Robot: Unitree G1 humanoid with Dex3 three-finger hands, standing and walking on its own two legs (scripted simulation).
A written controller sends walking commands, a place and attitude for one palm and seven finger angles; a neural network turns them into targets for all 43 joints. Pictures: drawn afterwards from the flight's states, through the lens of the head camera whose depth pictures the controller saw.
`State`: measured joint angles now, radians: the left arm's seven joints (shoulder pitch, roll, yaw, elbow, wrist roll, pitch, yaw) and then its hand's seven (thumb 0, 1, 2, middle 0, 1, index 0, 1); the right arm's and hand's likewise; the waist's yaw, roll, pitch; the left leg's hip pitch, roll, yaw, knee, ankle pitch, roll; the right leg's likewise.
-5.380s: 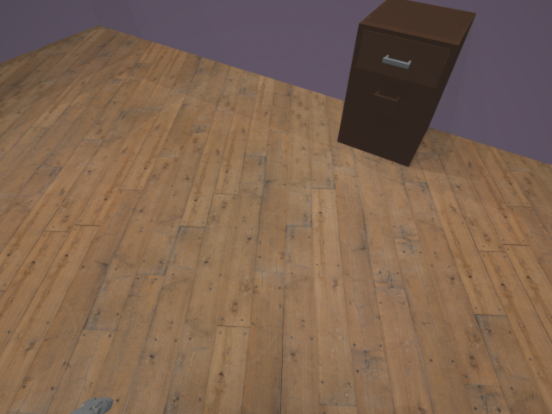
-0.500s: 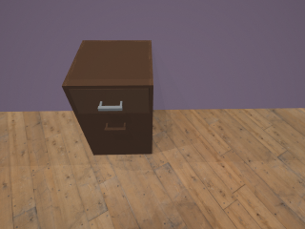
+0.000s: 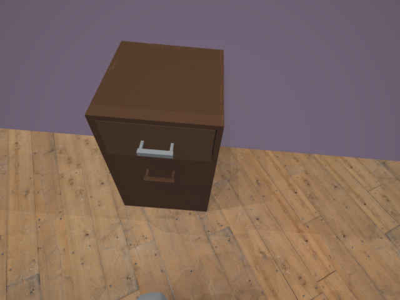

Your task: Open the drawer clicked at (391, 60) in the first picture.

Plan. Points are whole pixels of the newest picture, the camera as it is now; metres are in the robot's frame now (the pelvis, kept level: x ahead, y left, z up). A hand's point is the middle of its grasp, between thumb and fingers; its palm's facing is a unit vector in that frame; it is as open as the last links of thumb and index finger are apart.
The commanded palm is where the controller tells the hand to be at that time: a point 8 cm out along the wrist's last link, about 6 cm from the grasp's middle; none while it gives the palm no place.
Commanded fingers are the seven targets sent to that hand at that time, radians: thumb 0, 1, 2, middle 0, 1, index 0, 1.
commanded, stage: take the last steps up to it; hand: left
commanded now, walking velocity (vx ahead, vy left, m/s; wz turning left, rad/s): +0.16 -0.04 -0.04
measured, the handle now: (156, 149) +0.57 +0.20 -0.20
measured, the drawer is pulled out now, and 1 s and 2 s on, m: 0.00 0.00 0.00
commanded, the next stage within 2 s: come to a stop and stand still in 0.04 s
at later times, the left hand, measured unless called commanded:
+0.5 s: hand (138, 271) +0.19 +0.16 -0.15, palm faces +0.02 -0.97 -0.23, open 7.3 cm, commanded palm none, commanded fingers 0.00 0.90 0.90 -0.20 -0.30 -0.20 -0.30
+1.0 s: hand out of the picture +0.03 +0.19 -0.15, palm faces +0.02 -0.97 -0.23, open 7.4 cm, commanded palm none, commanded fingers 0.00 0.90 0.90 -0.20 -0.30 -0.20 -0.30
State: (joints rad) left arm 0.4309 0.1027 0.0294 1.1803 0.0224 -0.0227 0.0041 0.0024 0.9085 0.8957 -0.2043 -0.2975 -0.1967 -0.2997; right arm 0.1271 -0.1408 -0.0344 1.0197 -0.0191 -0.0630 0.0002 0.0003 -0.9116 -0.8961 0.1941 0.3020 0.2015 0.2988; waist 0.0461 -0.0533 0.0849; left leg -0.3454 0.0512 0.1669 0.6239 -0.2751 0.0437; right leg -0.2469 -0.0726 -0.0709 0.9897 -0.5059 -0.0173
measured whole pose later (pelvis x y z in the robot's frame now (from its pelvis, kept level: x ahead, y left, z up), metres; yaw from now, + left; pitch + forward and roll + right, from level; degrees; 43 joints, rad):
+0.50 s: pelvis +0.08 -0.02 +0.01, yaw +1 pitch +0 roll +2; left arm 0.09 0.14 0.03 0.99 0.04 0.01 0.03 0.00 0.91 0.90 -0.20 -0.30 -0.20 -0.30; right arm 0.21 -0.17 -0.06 1.07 0.00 0.06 -0.02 0.00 -0.91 -0.90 0.20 0.30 0.20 0.30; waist -0.01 0.01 0.11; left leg -0.33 0.00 0.04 0.91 -0.54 -0.03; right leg -0.31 -0.08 -0.12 0.52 -0.20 -0.03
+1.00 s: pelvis +0.05 +0.01 +0.02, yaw -1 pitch +0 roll +1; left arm 0.29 0.15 0.01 1.15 0.02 0.01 0.03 0.00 0.91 0.90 -0.20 -0.30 -0.19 -0.30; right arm 0.21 -0.18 -0.03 1.08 0.00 0.00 -0.03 0.00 -0.93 -0.90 0.20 0.30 0.20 0.30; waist 0.01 0.02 0.04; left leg -0.20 0.00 0.09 0.42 -0.21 0.01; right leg -0.14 -0.02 -0.03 0.45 -0.31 -0.01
